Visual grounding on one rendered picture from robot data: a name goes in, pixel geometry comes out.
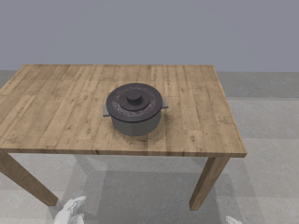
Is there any knob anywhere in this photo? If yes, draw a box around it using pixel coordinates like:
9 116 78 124
126 90 142 103

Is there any left robot hand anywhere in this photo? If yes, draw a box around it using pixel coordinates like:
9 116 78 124
53 196 87 224

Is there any table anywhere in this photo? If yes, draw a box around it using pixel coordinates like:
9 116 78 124
0 63 248 211

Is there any lid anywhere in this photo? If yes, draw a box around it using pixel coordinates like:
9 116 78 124
106 83 163 123

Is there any pot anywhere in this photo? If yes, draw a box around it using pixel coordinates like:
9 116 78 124
103 97 169 137

